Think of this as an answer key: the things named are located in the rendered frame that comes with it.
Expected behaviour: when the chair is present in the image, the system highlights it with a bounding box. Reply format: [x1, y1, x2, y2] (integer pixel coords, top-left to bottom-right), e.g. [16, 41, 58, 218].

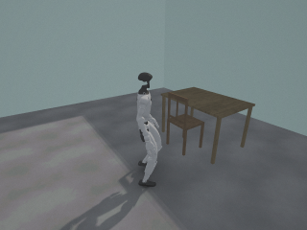
[166, 92, 204, 156]

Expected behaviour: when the robot head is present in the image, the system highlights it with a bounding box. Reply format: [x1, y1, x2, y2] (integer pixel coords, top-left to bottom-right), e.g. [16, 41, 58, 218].
[138, 72, 153, 95]

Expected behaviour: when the right robot forearm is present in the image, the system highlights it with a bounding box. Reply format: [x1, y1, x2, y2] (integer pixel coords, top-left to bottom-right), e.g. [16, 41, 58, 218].
[137, 117, 151, 143]

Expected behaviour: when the robot right upper arm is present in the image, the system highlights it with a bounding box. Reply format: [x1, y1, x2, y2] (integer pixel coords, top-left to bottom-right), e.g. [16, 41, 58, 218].
[136, 95, 149, 122]

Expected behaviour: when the left robot thigh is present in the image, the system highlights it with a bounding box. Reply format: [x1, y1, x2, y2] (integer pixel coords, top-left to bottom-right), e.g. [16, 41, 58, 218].
[148, 121, 162, 150]

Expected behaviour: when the table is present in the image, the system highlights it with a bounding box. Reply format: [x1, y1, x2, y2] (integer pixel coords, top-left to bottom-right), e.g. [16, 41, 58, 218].
[160, 87, 255, 164]

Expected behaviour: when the robot left hand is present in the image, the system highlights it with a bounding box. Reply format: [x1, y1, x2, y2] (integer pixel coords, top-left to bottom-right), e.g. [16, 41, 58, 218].
[149, 118, 159, 128]

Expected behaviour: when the robot right hand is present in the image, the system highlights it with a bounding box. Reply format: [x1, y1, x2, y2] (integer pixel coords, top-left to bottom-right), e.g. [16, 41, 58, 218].
[145, 141, 157, 157]

